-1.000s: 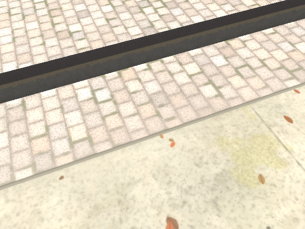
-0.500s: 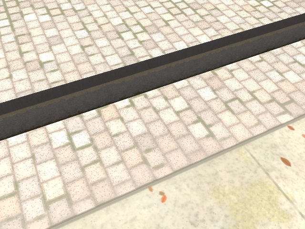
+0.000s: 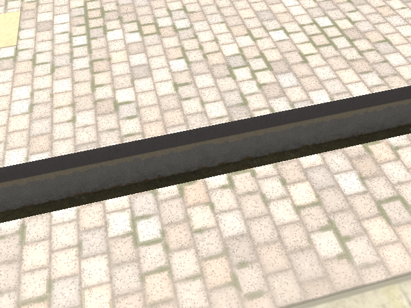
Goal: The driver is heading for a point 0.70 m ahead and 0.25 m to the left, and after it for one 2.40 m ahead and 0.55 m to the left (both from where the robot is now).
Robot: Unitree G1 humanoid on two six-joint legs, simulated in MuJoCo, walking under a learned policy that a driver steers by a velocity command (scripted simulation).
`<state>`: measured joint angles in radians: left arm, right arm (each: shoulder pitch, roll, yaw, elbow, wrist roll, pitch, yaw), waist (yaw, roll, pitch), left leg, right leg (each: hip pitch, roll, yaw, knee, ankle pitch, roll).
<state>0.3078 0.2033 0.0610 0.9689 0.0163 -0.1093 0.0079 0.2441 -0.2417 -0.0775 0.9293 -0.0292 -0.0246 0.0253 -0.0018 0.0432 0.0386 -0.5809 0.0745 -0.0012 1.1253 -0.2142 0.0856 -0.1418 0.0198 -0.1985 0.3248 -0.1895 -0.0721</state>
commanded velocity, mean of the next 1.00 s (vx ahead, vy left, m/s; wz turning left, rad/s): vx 0.29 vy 0.00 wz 0.49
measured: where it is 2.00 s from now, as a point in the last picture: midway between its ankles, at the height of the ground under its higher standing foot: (172, 273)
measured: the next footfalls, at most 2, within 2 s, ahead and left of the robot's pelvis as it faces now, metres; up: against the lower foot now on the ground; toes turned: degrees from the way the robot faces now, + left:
left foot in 0.32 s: +0.29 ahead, +0.12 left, +0.00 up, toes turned +17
right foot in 0.90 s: +0.50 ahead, +0.05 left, +0.00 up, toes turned +30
